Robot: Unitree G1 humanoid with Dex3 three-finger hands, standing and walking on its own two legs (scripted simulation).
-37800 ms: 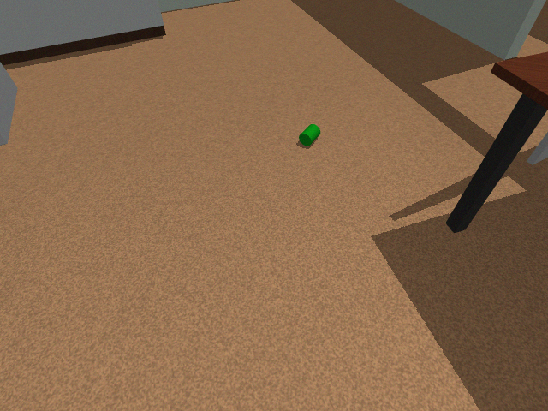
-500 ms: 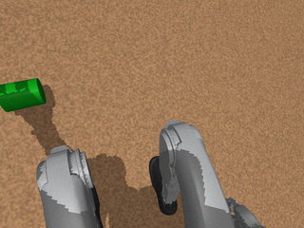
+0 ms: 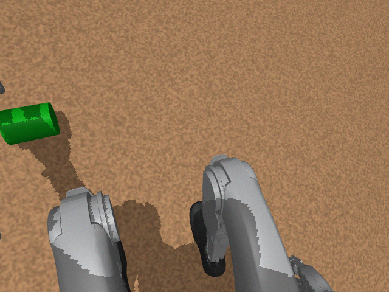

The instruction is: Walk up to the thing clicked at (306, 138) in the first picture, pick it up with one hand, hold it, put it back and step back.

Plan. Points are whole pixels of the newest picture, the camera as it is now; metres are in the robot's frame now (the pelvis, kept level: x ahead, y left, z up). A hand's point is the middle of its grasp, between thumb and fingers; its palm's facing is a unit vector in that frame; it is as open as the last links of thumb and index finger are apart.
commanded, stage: approach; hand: left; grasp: from above
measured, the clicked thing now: (30, 123) +0.50 +0.29 -0.29
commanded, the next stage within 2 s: close in in 0.54 s
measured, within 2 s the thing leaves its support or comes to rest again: neither
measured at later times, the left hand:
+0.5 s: hand (21, 102) +0.51 +0.27 -0.16, palm faces -0.44 -0.06 -0.90, open 14.1 cm
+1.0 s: hand (11, 117) +0.49 +0.30 -0.20, palm faces -0.45 -0.07 -0.89, open 14.1 cm
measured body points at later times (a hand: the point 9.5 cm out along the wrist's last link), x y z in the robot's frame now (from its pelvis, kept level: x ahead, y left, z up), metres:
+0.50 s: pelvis +0.00 -0.01 +0.00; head +0.26 +0.04 +0.36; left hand +0.53 +0.27 -0.11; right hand +0.01 -0.27 -0.10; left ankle +0.08 +0.12 -0.29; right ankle +0.11 -0.13 -0.29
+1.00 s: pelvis +0.00 +0.01 -0.01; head +0.26 +0.11 +0.35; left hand +0.51 +0.30 -0.14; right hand +0.06 -0.27 -0.08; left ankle +0.08 +0.12 -0.29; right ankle +0.11 -0.13 -0.29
